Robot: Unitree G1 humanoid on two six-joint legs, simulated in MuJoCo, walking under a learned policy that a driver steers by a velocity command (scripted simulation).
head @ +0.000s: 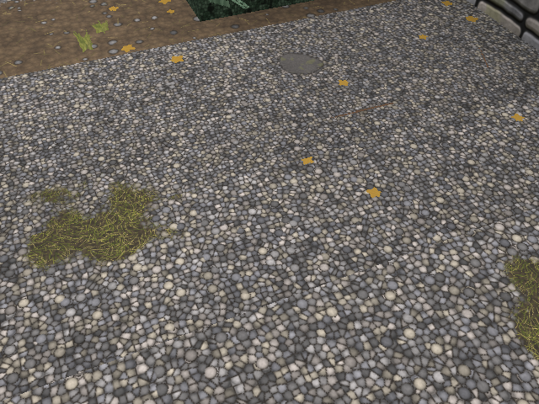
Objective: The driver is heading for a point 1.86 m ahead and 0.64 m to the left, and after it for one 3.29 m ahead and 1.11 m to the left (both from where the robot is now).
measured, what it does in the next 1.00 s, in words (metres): goes down, turning left: right foot 0.19 m lower, then left foot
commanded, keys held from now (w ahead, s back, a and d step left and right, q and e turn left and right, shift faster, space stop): w+q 0.96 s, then w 0.04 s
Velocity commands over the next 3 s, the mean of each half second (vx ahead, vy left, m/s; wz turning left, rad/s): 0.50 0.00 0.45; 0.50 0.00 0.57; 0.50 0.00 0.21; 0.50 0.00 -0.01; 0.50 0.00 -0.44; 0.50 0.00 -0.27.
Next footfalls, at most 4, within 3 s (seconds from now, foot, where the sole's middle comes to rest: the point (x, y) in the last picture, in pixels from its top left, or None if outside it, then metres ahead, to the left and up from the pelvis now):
0.28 right None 0.39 -0.28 -0.95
0.80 left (240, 403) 0.60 0.05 -0.95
1.32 right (262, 319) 0.86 -0.03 -0.95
1.82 left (135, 316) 1.01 0.40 -1.14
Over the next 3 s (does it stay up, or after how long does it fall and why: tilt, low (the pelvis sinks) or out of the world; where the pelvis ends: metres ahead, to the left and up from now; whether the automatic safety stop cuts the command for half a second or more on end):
stays up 1.48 0.55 -0.40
